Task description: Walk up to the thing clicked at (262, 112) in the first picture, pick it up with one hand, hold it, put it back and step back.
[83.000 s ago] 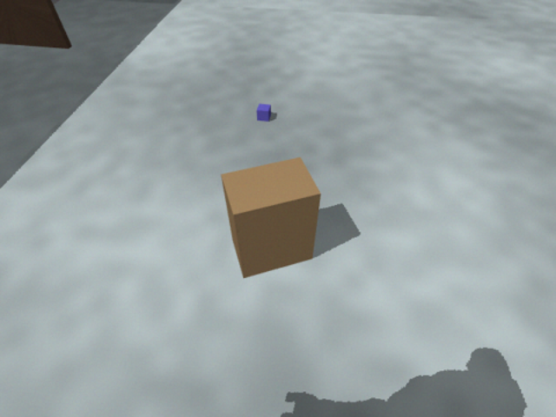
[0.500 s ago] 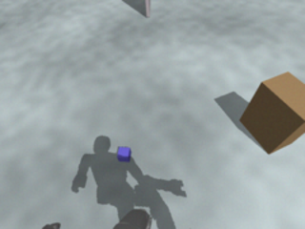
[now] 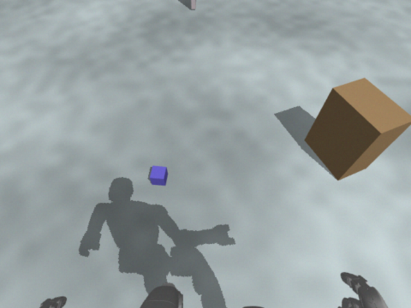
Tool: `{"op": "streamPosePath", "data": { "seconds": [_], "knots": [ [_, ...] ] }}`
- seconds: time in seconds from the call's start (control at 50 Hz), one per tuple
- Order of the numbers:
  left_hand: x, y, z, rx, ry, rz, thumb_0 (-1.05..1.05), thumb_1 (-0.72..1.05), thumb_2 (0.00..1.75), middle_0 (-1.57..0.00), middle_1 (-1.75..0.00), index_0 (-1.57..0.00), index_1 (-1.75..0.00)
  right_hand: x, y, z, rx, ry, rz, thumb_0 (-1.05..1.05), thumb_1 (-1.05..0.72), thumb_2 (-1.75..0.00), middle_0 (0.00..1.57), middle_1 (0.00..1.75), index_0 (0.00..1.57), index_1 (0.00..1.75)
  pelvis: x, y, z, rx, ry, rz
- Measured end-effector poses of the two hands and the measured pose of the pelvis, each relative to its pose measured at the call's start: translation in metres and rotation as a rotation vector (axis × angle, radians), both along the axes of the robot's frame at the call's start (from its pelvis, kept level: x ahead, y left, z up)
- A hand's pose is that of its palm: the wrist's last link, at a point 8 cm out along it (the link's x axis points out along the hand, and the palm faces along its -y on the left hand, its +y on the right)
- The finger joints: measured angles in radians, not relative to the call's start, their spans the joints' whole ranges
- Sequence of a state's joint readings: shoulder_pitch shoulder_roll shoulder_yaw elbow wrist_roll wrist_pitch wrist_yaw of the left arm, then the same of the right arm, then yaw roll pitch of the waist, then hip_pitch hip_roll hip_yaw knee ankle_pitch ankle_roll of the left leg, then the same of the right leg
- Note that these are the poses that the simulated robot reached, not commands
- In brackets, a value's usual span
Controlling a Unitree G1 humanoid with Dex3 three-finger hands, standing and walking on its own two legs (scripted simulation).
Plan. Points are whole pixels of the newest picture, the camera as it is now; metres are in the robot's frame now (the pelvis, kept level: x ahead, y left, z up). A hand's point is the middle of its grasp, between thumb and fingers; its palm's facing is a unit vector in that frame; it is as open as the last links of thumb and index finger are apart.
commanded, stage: step back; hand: left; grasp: from above
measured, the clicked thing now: (159, 175) +0.76 +0.30 -0.72
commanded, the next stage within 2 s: stand in 1.90 s
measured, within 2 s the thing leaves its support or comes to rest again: neither
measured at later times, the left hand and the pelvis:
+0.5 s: hand out of the picture -0.08 +0.28 -0.14, palm faces +0.09 -0.91 -0.41, open 7.4 cm; pelvis -0.18 -0.01 +0.00, yaw +5 degrees
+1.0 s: hand out of the picture -0.28 +0.25 -0.12, palm faces +0.09 -0.89 -0.44, open 7.4 cm; pelvis -0.31 -0.03 +0.01, yaw +4 degrees
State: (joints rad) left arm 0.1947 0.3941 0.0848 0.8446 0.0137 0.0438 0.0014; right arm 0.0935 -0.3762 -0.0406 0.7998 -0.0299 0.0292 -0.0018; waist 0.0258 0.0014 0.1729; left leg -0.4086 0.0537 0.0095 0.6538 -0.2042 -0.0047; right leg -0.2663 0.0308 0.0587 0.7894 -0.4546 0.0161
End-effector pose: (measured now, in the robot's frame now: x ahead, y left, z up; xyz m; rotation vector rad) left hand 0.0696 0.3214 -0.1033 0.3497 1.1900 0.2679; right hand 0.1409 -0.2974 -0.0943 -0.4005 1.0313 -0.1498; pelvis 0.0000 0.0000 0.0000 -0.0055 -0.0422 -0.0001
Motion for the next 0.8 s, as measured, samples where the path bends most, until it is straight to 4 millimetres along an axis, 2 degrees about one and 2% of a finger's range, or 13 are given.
{"op": "streamPosePath", "data": {
  "seconds": [0.06, 0.16, 0.3, 0.4, 0.46, 0.54, 0.62, 0.72, 0.8],
  "knots": [
    [-0.033, -0.014, 0.001, 0.01, 0.02, 0.0, 0.0, 0.9, 0.9, -0.2, -0.3, -0.2, -0.3, -0.021, -0.015, -0.012, 0.016, 0.0, -0.025, 0.0, -0.9, -0.89, 0.2, 0.3, 0.21, 0.3, -0.024, -0.01, -0.005, -0.029, -0.015, 0.007],
    [-0.079, -0.027, 0.017, 0.017, 0.038, 0.021, 0.01, 0.9, 0.9, -0.2, -0.3, -0.2, -0.3, -0.069, -0.025, -0.013, 0.029, 0.066, -0.055, 0.0, -0.9, -0.9, 0.2, 0.3, 0.21, 0.3, -0.052, -0.016, 0.007, 0.03, -0.004, 0.011],
    [-0.104, -0.018, 0.025, 0.056, -0.05, 0.026, 0.01, 0.9, 0.9, -0.2, -0.3, -0.2, -0.3, -0.141, -0.028, -0.02, -0.003, 0.184, -0.023, 0.01, -0.9, -0.9, 0.2, 0.3, 0.2, 0.3, -0.098, -0.016, 0.007, 0.029, 0.006, 0.07],
    [-0.127, -0.003, 0.011, 0.041, -0.108, 0.031, 0.0, 0.9, 0.9, -0.2, -0.3, -0.2, -0.3, -0.181, -0.016, -0.023, -0.022, 0.204, 0.008, 0.01, -0.9, -0.9, 0.2, 0.3, 0.21, 0.3, -0.141, -0.008, -0.004, 0.034, -0.003, 0.111],
    [-0.149, -0.002, 0.006, 0.023, -0.088, 0.038, 0.0, 0.9, 0.9, -0.2, -0.3, -0.2, -0.3, -0.204, -0.008, -0.016, -0.011, 0.193, 0.012, 0.01, -0.9, -0.9, 0.2, 0.3, 0.21, 0.3, -0.164, -0.005, 0.0, 0.02, -0.016, 0.099],
    [-0.18, -0.005, 0.006, 0.004, -0.063, 0.049, 0.0, 0.9, 0.9, -0.2, -0.3, -0.2, -0.3, -0.226, -0.006, -0.002, -0.013, 0.158, 0.008, 0.01, -0.9, -0.89, 0.2, 0.3, 0.21, 0.3, -0.189, -0.009, 0.008, 0.001, -0.008, 0.08],
    [-0.219, -0.012, 0.005, -0.004, -0.022, 0.037, 0.0, 0.9, 0.9, -0.2, -0.3, -0.2, -0.3, -0.236, -0.011, 0.004, -0.011, 0.099, 0.007, 0.01, -0.9, -0.89, 0.2, 0.3, 0.21, 0.3, -0.216, -0.014, 0.009, -0.006, -0.001, 0.048],
    [-0.269, -0.027, 0.0, 0.01, 0.038, 0.004, 0.0, 0.9, 0.9, -0.2, -0.3, -0.2, -0.3, -0.254, -0.029, -0.005, 0.011, 0.027, 0.0, 0.0, -0.9, -0.89, 0.2, 0.3, 0.21, 0.31, -0.253, -0.028, 0.0, 0.004, 0.006, 0.0],
    [-0.312, -0.043, 0.008, 0.013, 0.066, 0.014, 0.0, 0.9, 0.9, -0.2, -0.3, -0.2, -0.3, -0.285, -0.041, -0.012, 0.029, 0.051, -0.038, 0.0, -0.9, -0.9, 0.2, 0.3, 0.21, 0.3, -0.275, -0.036, 0.003, -0.001, -0.006, -0.004]
  ]
}}
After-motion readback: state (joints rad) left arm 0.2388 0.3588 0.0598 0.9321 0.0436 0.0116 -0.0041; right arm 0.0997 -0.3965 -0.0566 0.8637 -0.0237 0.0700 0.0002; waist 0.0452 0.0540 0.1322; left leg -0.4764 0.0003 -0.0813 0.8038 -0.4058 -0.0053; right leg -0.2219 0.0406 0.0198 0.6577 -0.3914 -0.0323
